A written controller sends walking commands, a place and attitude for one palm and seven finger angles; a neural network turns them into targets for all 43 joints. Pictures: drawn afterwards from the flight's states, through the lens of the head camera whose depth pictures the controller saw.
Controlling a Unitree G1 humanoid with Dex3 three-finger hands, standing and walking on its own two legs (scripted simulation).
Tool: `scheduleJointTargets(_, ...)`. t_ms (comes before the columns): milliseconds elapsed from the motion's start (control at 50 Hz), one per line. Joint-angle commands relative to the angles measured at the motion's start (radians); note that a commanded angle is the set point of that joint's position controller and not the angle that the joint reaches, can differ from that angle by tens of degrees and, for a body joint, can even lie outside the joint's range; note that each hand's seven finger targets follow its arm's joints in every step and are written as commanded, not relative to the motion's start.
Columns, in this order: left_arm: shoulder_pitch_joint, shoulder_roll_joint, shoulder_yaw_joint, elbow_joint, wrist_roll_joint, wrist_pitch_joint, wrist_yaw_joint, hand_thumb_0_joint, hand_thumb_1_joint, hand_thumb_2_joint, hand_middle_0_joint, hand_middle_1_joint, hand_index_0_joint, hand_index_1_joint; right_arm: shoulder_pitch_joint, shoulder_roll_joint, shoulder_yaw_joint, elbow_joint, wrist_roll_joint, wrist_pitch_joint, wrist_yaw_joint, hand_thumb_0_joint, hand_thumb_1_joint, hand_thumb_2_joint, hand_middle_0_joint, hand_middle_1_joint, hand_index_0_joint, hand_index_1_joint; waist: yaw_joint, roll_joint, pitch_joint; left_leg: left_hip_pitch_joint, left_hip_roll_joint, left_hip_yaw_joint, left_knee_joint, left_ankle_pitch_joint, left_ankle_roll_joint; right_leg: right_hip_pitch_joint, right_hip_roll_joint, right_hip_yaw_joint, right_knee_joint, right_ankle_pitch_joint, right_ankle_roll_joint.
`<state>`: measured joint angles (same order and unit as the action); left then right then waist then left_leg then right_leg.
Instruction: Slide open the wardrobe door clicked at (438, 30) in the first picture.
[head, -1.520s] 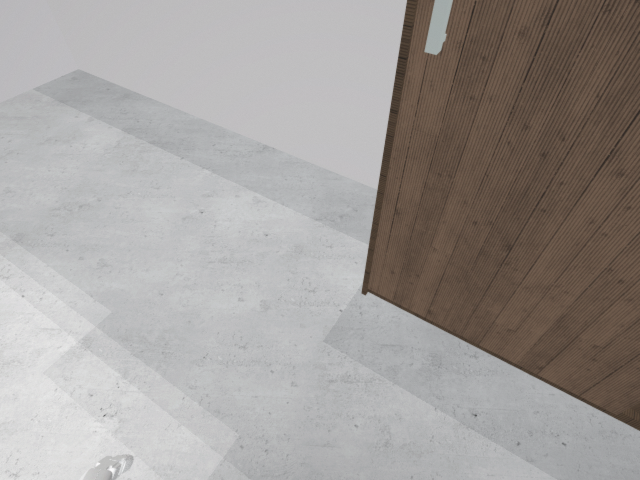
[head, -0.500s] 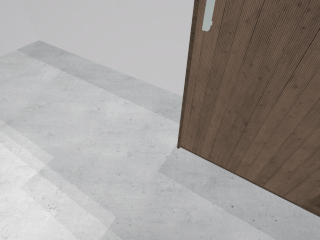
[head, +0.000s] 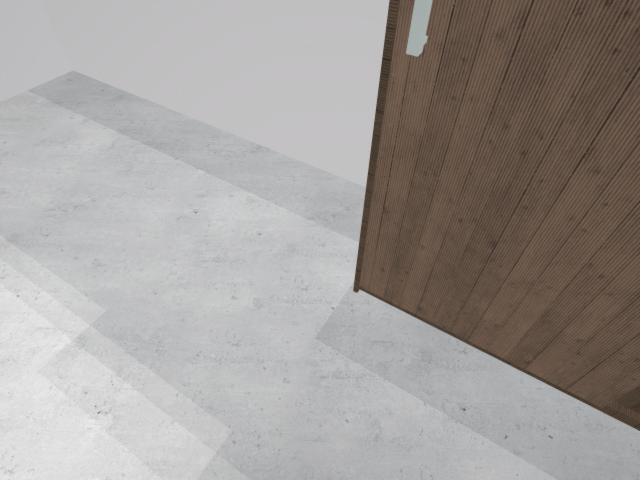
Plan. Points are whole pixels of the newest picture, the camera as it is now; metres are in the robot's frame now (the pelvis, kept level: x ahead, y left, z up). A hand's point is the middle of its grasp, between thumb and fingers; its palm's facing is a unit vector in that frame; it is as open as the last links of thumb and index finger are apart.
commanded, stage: turn to face it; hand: left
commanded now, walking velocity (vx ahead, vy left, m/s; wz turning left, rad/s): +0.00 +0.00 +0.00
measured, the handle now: out of the picture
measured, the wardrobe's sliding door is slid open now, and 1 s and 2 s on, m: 0.00 0.00 0.00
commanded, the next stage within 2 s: take the last steps up to it in 0.94 s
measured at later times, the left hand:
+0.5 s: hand out of the picture +0.07 +0.16 -0.18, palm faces -0.17 -0.94 -0.29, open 7.4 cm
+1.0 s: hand out of the picture +0.09 +0.16 -0.17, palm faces -0.31 -0.92 -0.24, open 7.4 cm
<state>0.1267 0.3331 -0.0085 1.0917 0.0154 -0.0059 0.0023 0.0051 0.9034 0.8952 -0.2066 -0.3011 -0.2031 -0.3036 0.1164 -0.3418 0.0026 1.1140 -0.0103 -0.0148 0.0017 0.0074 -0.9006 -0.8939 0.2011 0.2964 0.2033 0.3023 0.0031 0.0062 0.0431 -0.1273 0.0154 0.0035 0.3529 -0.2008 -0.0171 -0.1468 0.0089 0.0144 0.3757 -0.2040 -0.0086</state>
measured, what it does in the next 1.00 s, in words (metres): lifts its left foot, turning right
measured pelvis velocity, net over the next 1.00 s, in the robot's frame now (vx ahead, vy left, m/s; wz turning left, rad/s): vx -0.03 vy -0.01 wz -0.41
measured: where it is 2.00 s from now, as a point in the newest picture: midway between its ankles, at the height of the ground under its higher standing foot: outside the picture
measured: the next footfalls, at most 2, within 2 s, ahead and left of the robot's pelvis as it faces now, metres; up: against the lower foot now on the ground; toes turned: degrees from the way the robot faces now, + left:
left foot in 1.06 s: +0.05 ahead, +0.10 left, +0.00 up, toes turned -25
right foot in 1.50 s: +0.00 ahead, -0.12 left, +0.00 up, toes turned -34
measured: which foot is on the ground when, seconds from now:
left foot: down 0.00-0.44, up 0.46-1.00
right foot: down 0.00-1.00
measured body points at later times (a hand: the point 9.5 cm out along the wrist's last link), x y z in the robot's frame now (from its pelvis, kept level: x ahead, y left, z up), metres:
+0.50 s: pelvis -0.02 -0.03 -0.03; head +0.02 -0.07 +0.42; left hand +0.08 +0.21 -0.16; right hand +0.01 -0.29 -0.19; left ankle -0.02 +0.13 -0.71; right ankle -0.01 -0.10 -0.75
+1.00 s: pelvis -0.03 -0.01 -0.01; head -0.01 -0.01 +0.44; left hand +0.11 +0.21 -0.15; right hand -0.03 -0.28 -0.14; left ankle +0.01 +0.12 -0.72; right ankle -0.01 -0.10 -0.75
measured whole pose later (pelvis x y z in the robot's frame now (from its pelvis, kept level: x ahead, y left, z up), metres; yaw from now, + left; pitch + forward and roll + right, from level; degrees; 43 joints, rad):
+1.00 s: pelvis -0.03 -0.01 -0.01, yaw -24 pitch +1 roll +0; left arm 0.26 0.20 0.05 0.93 0.03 0.03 0.02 0.00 0.90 0.90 -0.21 -0.30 -0.20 -0.30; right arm 0.14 -0.21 -0.05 0.95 -0.01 0.03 -0.03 0.01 -0.90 -0.89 0.20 0.30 0.20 0.30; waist 0.05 -0.01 0.01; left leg -0.34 0.01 -0.03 0.74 -0.40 -0.04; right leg -0.29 0.13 0.16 0.43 -0.13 -0.06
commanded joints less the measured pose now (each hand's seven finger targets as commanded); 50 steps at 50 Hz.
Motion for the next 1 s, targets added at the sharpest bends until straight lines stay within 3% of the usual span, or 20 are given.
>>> scheduleJointTargets(0, -0.044, 0.214, 0.046, -0.068, -0.004, -0.025, 0.01, 0.0, 0.9, 0.9, -0.2, -0.3, -0.2, -0.3, -0.05, -0.2, -0.041, -0.06, 0.002, -0.02, -0.016, 0.0, -0.9, -0.9, 0.2, 0.3, 0.2, 0.3, -0.003, -0.014, -0.069, 0.014, 0.106, -0.087, -0.051, 0.136, 0.035, 0.009, -0.128, 0.1, -0.058, 0.157, -0.024)
scheduleJointTargets(40, -0.045, 0.206, 0.05, -0.076, -0.003, -0.018, 0.008, 0.0, 0.9, 0.9, -0.2, -0.3, -0.2, -0.3, -0.042, -0.194, -0.044, -0.063, 0.0, -0.019, -0.02, 0.0, -0.9, -0.9, 0.2, 0.3, 0.2, 0.3, -0.006, -0.008, -0.063, 0.026, 0.112, -0.067, -0.031, 0.139, 0.031, -0.016, -0.12, 0.116, -0.042, 0.187, -0.027)
scheduleJointTargets(100, 0.018, 0.108, 0.037, -0.082, -0.003, 0.015, 0.014, 0.0, 0.9, 0.9, -0.2, -0.3, -0.2, -0.3, 0.023, -0.082, -0.032, -0.071, -0.002, 0.003, -0.026, 0.0, -0.9, -0.9, 0.2, 0.3, 0.2, 0.3, -0.008, -0.023, -0.066, 0.027, 0.118, -0.012, 0.035, 0.165, 0.012, -0.055, -0.118, 0.13, 0.022, 0.276, -0.018)
scheduleJointTargets(200, 0.038, 0.107, 0.061, -0.152, 0.002, 0.038, 0.007, 0.0, 0.9, 0.9, -0.2, -0.3, -0.2, -0.3, 0.039, -0.105, -0.064, -0.14, -0.004, 0.022, -0.036, 0.0, -0.9, -0.9, 0.2, 0.3, 0.2, 0.3, -0.012, 0.017, -0.073, 0.026, 0.164, 0.0, 0.082, 0.147, 0.031, -0.155, -0.072, 0.135, 0.154, 0.283, -0.018)
scheduleJointTargets(240, 0.043, 0.087, 0.065, -0.173, 0.002, 0.044, 0.0, 0.0, 0.9, 0.9, -0.2, -0.3, -0.2, -0.3, 0.03, -0.118, -0.076, -0.164, -0.006, 0.024, -0.038, 0.0, -0.9, -0.9, 0.2, 0.3, 0.2, 0.3, -0.009, 0.074, -0.063, 0.016, 0.223, -0.036, 0.051, 0.14, 0.065, -0.21, -0.03, 0.095, 0.262, 0.194, -0.004)
scheduleJointTargets(260, 0.048, 0.073, 0.066, -0.184, 0.002, 0.045, -0.003, 0.0, 0.9, 0.9, -0.2, -0.3, -0.2, -0.3, 0.029, -0.123, -0.083, -0.176, -0.005, 0.022, -0.038, 0.0, -0.9, -0.9, 0.2, 0.3, 0.2, 0.3, -0.009, 0.127, -0.071, 0.016, 0.271, -0.062, 0.034, 0.194, 0.097, -0.227, -0.009, 0.062, 0.356, 0.068, 0.004)
scheduleJointTargets(280, 0.051, 0.056, 0.069, -0.197, 0.003, 0.05, -0.005, 0.0, 0.9, 0.9, -0.2, -0.3, -0.2, -0.3, 0.025, -0.121, -0.088, -0.184, -0.007, 0.018, -0.037, 0.0, -0.9, -0.9, 0.2, 0.3, 0.2, 0.3, -0.004, 0.171, -0.065, 0.018, 0.332, -0.085, 0.01, 0.277, 0.144, -0.26, 0.002, 0.016, 0.457, -0.169, 0.017)
scheduleJointTargets(320, 0.063, 0.037, 0.079, -0.215, 0.002, 0.055, -0.009, 0.0, 0.9, 0.9, -0.2, -0.3, -0.2, -0.3, 0.004, -0.112, -0.093, -0.208, -0.011, 0.015, -0.036, 0.0, -0.9, -0.9, 0.2, 0.3, 0.2, 0.3, 0.005, 0.184, -0.058, -0.015, 0.375, -0.066, 0.023, 0.361, 0.184, -0.25, -0.035, 0.012, 0.524, -0.315, 0.021)
scheduleJointTargets(340, 0.085, 0.03, 0.081, -0.216, 0.002, 0.055, -0.012, 0.0, 0.9, 0.9, -0.2, -0.3, -0.2, -0.3, -0.018, -0.111, -0.096, -0.219, -0.014, 0.016, -0.036, 0.0, -0.9, -0.9, 0.2, 0.3, 0.2, 0.3, 0.021, 0.176, -0.05, -0.045, 0.363, -0.02, 0.059, 0.357, 0.165, -0.21, -0.052, 0.0, 0.476, -0.303, 0.017)
scheduleJointTargets(380, 0.182, 0.026, 0.092, -0.199, 0.007, 0.045, -0.018, 0.0, 0.9, 0.9, -0.2, -0.3, -0.2, -0.3, -0.055, -0.102, -0.101, -0.231, -0.012, 0.023, -0.033, 0.0, -0.9, -0.9, 0.2, 0.3, 0.2, 0.3, 0.074, 0.118, -0.067, -0.121, 0.294, 0.071, 0.228, 0.251, 0.084, -0.065, -0.046, -0.035, 0.267, -0.096, 0.016)
scheduleJointTargets(400, 0.242, 0.084, 0.105, -0.186, 0.015, 0.029, -0.012, 0.0, 0.9, 0.9, -0.2, -0.3, -0.2, -0.3, -0.042, -0.065, -0.096, -0.24, -0.005, 0.033, -0.029, 0.0, -0.9, -0.9, 0.2, 0.3, 0.2, 0.3, 0.097, -0.09, -0.077, -0.208, 0.183, 0.143, 0.454, 0.024, 0.006, 0.003, -0.116, 0.088, 0.059, 0.128, -0.004)
scheduleJointTargets(420, 0.26, 0.187, 0.122, -0.188, 0.022, 0.013, 0.005, 0.0, 0.9, 0.9, -0.2, -0.3, -0.2, -0.3, -0.026, 0.021, -0.08, -0.278, -0.001, 0.033, -0.023, 0.0, -0.9, -0.9, 0.2, 0.3, 0.2, 0.3, 0.082, -0.399, -0.056, -0.463, 0.016, 0.135, 0.722, -0.409, -0.052, 0.048, -0.356, 0.522, -0.053, 0.447, -0.097)
scheduleJointTargets(440, 0.269, 0.173, 0.119, -0.192, 0.005, 0.02, 0.017, 0.0, 0.9, 0.9, -0.2, -0.3, -0.2, -0.3, -0.04, -0.006, -0.082, -0.282, 0.003, 0.041, -0.031, 0.0, -0.9, -0.9, 0.2, 0.3, 0.2, 0.3, 0.085, -0.277, -0.081, -0.425, 0.03, -0.019, 0.789, -0.413, -0.034, 0.01, -0.382, 0.52, -0.074, 0.433, -0.178)
scheduleJointTargets(460, 0.215, 0.138, 0.121, -0.205, 0.006, 0.019, 0.024, 0.0, 0.9, 0.9, -0.2, -0.3, -0.2, -0.3, -0.027, -0.004, -0.086, -0.272, 0.003, 0.042, -0.029, 0.0, -0.9, -0.9, 0.2, 0.3, 0.2, 0.3, 0.054, -0.238, -0.06, -0.428, 0.056, -0.031, 0.807, -0.34, -0.028, -0.012, -0.338, 0.457, -0.078, 0.336, -0.193)
scheduleJointTargets(480, 0.168, 0.116, 0.12, -0.22, 0.006, 0.02, 0.023, 0.0, 0.9, 0.9, -0.2, -0.3, -0.2, -0.3, -0.039, -0.002, -0.086, -0.256, 0.002, 0.038, -0.028, 0.0, -0.9, -0.9, 0.2, 0.3, 0.2, 0.3, 0.047, -0.194, -0.039, -0.444, 0.064, -0.037, 0.833, -0.294, -0.032, -0.035, -0.305, 0.46, -0.066, 0.261, -0.2)
scheduleJointTargets(500, 0.142, 0.088, 0.11, -0.23, 0.003, 0.017, 0.021, 0.0, 0.9, 0.9, -0.2, -0.3, -0.2, -0.3, -0.034, -0.006, -0.087, -0.243, -0.003, 0.038, -0.026, 0.0, -0.9, -0.9, 0.2, 0.3, 0.2, 0.3, 0.033, -0.148, -0.028, -0.439, 0.067, -0.043, 0.838, -0.23, -0.038, -0.047, -0.266, 0.412, -0.055, 0.263, -0.188)
scheduleJointTargets(560, 0.156, 0.057, 0.107, -0.225, 0.001, 0.005, 0.023, 0.0, 0.9, 0.9, -0.2, -0.3, -0.2, -0.3, 0.016, 0.022, -0.085, -0.216, -0.007, 0.039, -0.026, 0.0, -0.9, -0.9, 0.2, 0.3, 0.2, 0.3, 0.018, -0.07, -0.11, -0.427, 0.056, -0.035, 0.796, -0.155, -0.052, 0.039, -0.215, 0.334, -0.019, 0.374, -0.16)
scheduleJointTargets(680, 0.21, 0.039, 0.111, -0.208, 0.003, 0.008, 0.022, 0.0, 0.9, 0.9, -0.2, -0.3, -0.2, -0.3, 0.006, 0.034, -0.082, -0.22, -0.009, 0.047, -0.035, 0.0, -0.9, -0.9, 0.2, 0.3, 0.2, 0.3, 0.033, -0.104, -0.122, -0.455, 0.04, -0.042, 0.745, -0.137, -0.063, 0.091, -0.186, 0.344, -0.03, 0.347, -0.137)
scheduleJointTargets(900, 0.187, 0.061, 0.115, -0.216, 0.016, 0.018, 0.024, 0.0, 0.9, 0.9, -0.2, -0.3, -0.2, -0.3, 0.013, 0.043, -0.071, -0.233, 0.002, 0.031, -0.036, 0.0, -0.9, -0.9, 0.2, 0.3, 0.2, 0.3, 0.038, -0.121, -0.101, -0.293, 0.006, -0.036, 0.435, -0.215, -0.025, -0.006, -0.184, 0.46, -0.067, 0.213, -0.192)
scheduleJointTargets(980, 0.128, 0.067, 0.115, -0.225, 0.012, 0.027, 0.023, 0.0, 0.9, 0.9, -0.2, -0.3, -0.2, -0.3, 0.12, 0.054, -0.069, -0.207, 0.008, 0.019, -0.039, 0.0, -0.9, -0.9, 0.2, 0.3, 0.2, 0.3, -0.01, -0.133, -0.099, -0.109, -0.015, -0.019, 0.193, -0.123, 0.0, -0.118, -0.145, 0.45, -0.061, 0.108, -0.144)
